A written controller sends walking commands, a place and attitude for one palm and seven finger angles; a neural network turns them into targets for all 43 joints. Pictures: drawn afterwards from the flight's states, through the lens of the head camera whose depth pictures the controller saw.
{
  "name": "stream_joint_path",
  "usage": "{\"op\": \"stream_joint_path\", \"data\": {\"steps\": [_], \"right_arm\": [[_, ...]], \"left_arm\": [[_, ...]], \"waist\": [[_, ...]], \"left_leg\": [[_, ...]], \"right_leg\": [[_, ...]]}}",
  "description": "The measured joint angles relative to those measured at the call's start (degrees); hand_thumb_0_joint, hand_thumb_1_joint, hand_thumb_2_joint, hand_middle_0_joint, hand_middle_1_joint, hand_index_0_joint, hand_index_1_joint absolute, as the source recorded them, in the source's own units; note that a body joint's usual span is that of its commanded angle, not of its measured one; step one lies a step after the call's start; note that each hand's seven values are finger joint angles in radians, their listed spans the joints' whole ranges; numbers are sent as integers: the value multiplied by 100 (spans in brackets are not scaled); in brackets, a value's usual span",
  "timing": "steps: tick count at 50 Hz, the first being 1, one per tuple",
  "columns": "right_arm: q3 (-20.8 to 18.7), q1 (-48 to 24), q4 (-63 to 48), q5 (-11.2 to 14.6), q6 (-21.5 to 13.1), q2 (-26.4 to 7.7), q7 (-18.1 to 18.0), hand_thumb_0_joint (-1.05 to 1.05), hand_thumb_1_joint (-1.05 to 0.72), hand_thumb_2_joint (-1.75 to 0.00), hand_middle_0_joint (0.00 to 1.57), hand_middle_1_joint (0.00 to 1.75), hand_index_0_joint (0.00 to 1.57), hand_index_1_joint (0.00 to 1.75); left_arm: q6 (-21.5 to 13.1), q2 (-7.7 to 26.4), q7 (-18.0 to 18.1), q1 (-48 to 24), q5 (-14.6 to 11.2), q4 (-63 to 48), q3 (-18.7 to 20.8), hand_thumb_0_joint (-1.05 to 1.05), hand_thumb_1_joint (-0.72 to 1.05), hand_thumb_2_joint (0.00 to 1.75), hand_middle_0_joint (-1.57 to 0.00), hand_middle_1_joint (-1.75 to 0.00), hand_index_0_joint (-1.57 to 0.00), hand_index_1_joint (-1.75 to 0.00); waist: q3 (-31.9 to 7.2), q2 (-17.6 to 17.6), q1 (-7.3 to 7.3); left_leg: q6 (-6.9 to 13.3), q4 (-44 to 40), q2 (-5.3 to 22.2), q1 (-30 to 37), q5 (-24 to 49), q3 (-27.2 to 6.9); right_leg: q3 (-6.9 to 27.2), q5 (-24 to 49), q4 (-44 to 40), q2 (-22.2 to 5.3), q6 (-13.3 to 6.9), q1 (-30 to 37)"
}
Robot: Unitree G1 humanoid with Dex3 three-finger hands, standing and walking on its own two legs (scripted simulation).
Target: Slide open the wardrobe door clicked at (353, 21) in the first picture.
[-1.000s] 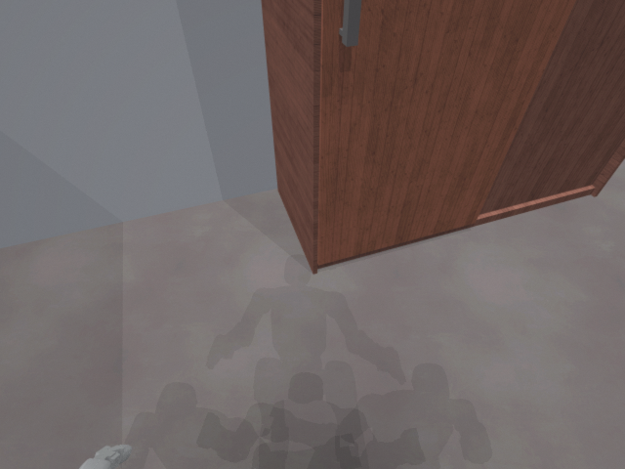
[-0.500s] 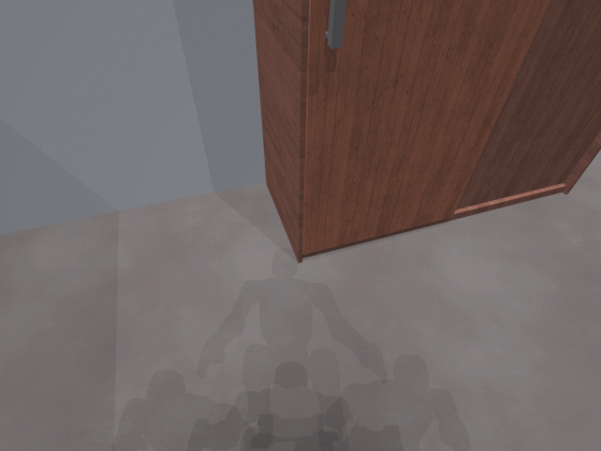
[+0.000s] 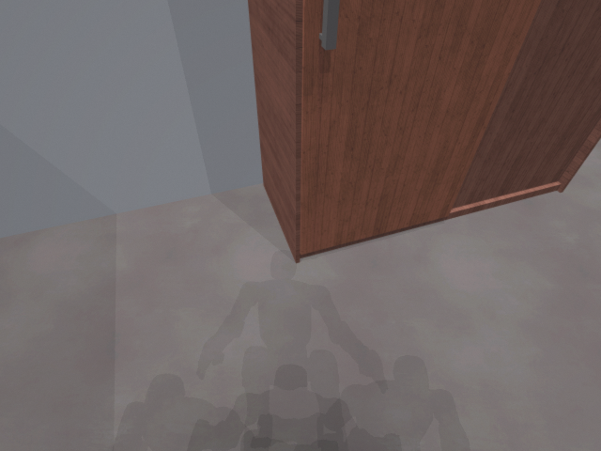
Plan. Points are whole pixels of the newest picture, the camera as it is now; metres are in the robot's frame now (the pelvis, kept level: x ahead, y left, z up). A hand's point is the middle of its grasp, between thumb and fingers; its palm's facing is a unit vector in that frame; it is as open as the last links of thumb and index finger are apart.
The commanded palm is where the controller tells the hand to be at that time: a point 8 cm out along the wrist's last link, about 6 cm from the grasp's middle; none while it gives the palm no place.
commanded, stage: look at it before walking up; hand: left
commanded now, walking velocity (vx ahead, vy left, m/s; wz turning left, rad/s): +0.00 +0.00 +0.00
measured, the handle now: out of the picture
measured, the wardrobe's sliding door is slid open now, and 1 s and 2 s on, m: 0.00 0.00 0.00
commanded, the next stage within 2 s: walk to a spot facing it in 0.44 s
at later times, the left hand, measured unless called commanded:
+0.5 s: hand out of the picture +0.08 +0.25 -0.15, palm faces -0.03 -0.94 -0.34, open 7.4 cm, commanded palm none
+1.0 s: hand out of the picture +0.07 +0.17 -0.18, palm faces -0.16 -0.94 -0.29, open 7.4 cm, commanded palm none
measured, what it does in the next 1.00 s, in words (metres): stands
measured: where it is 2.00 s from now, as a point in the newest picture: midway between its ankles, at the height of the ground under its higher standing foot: outside the picture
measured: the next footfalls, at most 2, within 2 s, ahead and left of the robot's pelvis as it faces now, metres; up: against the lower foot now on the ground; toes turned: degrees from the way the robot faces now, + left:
left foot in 1.48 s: +0.06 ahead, +0.11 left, +0.00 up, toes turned -28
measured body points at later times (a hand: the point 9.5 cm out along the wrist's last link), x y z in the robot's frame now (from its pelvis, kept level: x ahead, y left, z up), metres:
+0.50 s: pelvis +0.01 +0.00 +0.00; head +0.02 +0.00 +0.45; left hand +0.08 +0.29 -0.13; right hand +0.09 -0.29 -0.13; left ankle +0.02 +0.12 -0.74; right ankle +0.02 -0.12 -0.74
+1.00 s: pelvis +0.00 -0.03 -0.02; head +0.02 -0.07 +0.42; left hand +0.08 +0.21 -0.15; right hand +0.03 -0.29 -0.19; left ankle +0.00 +0.12 -0.70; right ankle +0.01 -0.11 -0.74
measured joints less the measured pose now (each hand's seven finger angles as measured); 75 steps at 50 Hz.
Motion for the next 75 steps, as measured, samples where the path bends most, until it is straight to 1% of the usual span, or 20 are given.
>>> {"op": "stream_joint_path", "data": {"steps": [28,34,39,40,41,43,44,45,46,47,48,50,52,55,61,67,70,73,74,75], "right_arm": [[19,-183,-13,12,-19,-33,-15,0,-91,-90,21,30,20,30],[-29,-246,-166,-3,23,36,-91,0,-91,-90,21,30,20,30],[-97,-202,-489,-16,115,295,-137,0,-91,-90,21,30,20,30],[-108,-186,-546,-19,129,353,-137,0,-91,-90,21,30,20,30],[-118,-172,-594,-21,137,407,-134,0,-91,-90,21,30,20,30],[-145,-137,-668,-31,155,492,-126,0,-91,-90,21,30,20,30],[-163,-113,-697,-38,169,515,-124,0,-91,-90,21,30,20,30],[-181,-85,-721,-46,188,524,-121,0,-90,-90,21,30,20,30],[-199,-50,-745,-45,215,519,-113,0,-90,-90,21,30,21,30],[-227,-39,-755,-36,259,516,-112,0,-90,-90,21,30,21,30],[-252,-31,-762,-25,318,517,-118,0,-90,-90,21,30,20,30],[-291,-6,-759,-10,401,526,-114,0,-91,-90,21,30,20,30],[-312,-4,-756,-14,421,538,-92,0,-91,-90,21,30,20,30],[-331,-27,-806,-31,395,547,-90,0,-91,-90,21,30,20,30],[-379,-84,-912,-43,368,480,-157,0,-91,-90,20,30,20,30],[-371,-117,-1004,-47,358,452,-174,0,-91,-90,20,30,20,30],[-345,-52,-1077,-40,310,483,-139,0,-91,-90,20,30,20,30],[-315,113,-1169,-1,167,544,-111,0,-91,-90,20,30,20,30],[-299,205,-1206,-3,93,543,-122,0,-91,-90,20,30,20,30],[-285,278,-1200,-19,41,580,-147,0,-91,-90,20,30,20,30]], "left_arm": [[-17,50,-1,-70,1,19,6,1,90,90,-21,-30,-21,-30],[102,2,40,-8,1,-98,71,1,90,90,-21,-30,-20,-30],[271,-158,16,157,19,-321,139,1,90,90,-20,-29,-20,-30],[297,-190,1,189,22,-375,153,1,90,90,-20,-29,-20,-30],[321,-222,-14,223,25,-427,169,1,91,90,-20,-29,-20,-30],[371,-315,-39,295,26,-511,206,1,91,90,-20,-29,-20,-30],[388,-375,-56,336,26,-551,222,1,91,90,-20,-29,-20,-30],[385,-438,-76,388,31,-599,236,1,91,90,-20,-29,-20,-30],[355,-491,-97,455,45,-659,246,1,91,90,-20,-29,-20,-30],[304,-548,-92,496,76,-698,255,1,91,90,-20,-29,-20,-30],[268,-603,-68,521,80,-731,250,1,91,90,-20,-29,-20,-30],[248,-707,-24,563,63,-783,254,1,90,90,-20,-29,-20,-30],[249,-779,5,609,40,-823,265,1,90,90,-20,-29,-21,-30],[213,-831,18,679,15,-851,274,1,90,90,-21,-30,-21,-30],[182,-838,13,727,17,-871,321,1,90,90,-21,-30,-21,-30],[208,-727,0,672,51,-920,393,1,90,90,-21,-30,-21,-30],[239,-640,-19,671,77,-947,419,1,90,90,-21,-30,-21,-30],[292,-529,-42,689,87,-963,461,1,90,90,-21,-30,-21,-30],[317,-505,-54,702,77,-962,483,1,90,90,-21,-30,-21,-30],[352,-466,-70,683,56,-931,523,1,90,90,-20,-30,-20,-30]], "waist": [[68,-9,32],[85,-8,106],[180,-83,121],[214,-113,132],[257,-144,153],[345,-145,186],[377,-107,194],[397,-49,205],[393,21,216],[401,102,207],[418,150,188],[434,190,175],[431,167,205],[398,83,214],[262,15,211],[103,4,261],[-29,-52,303],[-184,-147,283],[-248,-116,222],[-260,-162,162]], "left_leg": [[-5,-137,10,109,-42,9],[-24,60,75,25,-180,191],[-39,489,147,-174,-426,489],[-42,579,157,-207,-476,565],[-46,670,171,-225,-529,656],[-73,860,240,-231,-648,832],[-102,975,298,-241,-718,902],[-142,1135,373,-275,-808,959],[-195,1387,470,-372,-939,995],[-226,1839,540,-568,-1184,913],[-232,2391,498,-812,-1496,702],[-206,3378,347,-1257,-1627,334],[-217,3976,279,-1572,-1354,185],[-285,4228,245,-1818,-982,63],[-393,3915,240,-1809,-877,-150],[-375,3280,187,-1534,-1064,-208],[-287,2508,99,-1223,-1258,-169],[-100,1201,-28,-618,-1225,-94],[-2,709,0,-396,-1122,-88],[88,625,-13,-352,-858,-28]], "right_leg": [[9,-36,-137,9,-2,104],[188,-117,103,78,-7,-80],[469,-347,761,170,-23,-507],[464,-382,978,169,-28,-638],[400,-502,1276,146,-20,-778],[192,-1041,1875,96,7,-991],[81,-1205,2012,69,5,-1022],[-23,-1171,1966,44,1,-986],[-100,-789,1755,42,-58,-926],[-140,-670,1803,115,-190,-981],[-161,-721,1860,169,-310,-1021],[-167,-756,1684,246,-456,-971],[-87,-545,1314,323,-490,-890],[106,-174,789,420,-514,-813],[490,226,306,595,-500,-809],[806,411,175,765,-406,-859],[990,484,109,822,-336,-890],[1171,415,218,876,-214,-998],[1141,72,476,931,-159,-1126],[1054,-510,948,910,-95,-1300]]}}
